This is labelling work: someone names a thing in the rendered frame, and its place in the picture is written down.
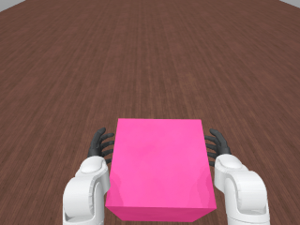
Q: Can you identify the right robot hand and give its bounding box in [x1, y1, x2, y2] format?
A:
[203, 128, 232, 167]

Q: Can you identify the robot left forearm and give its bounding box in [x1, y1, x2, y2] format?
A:
[63, 156, 111, 225]

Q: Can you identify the left robot hand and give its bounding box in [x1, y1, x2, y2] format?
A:
[87, 127, 115, 164]

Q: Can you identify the carton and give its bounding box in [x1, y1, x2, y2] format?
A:
[105, 118, 217, 222]

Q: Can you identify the robot right forearm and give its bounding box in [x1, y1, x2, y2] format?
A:
[214, 154, 270, 225]

